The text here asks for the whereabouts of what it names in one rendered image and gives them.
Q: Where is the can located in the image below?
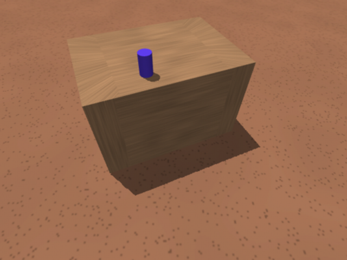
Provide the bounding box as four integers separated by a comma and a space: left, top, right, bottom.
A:
137, 49, 153, 78

